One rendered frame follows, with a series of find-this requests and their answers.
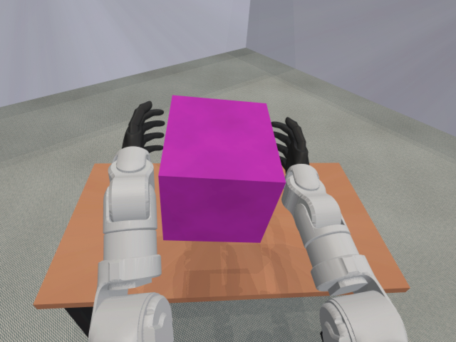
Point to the right robot upper arm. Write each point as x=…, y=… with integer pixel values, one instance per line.
x=363, y=317

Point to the carton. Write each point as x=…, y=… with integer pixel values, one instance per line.
x=220, y=174

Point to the robot right hand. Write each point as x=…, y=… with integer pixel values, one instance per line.
x=296, y=151

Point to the robot left hand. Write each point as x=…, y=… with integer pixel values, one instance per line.
x=134, y=135

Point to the robot right forearm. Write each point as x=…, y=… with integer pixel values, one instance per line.
x=337, y=266

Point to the robot left forearm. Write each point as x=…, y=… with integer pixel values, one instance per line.
x=130, y=256

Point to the table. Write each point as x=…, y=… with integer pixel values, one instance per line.
x=192, y=271

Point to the left robot upper arm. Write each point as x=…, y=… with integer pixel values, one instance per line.
x=145, y=317

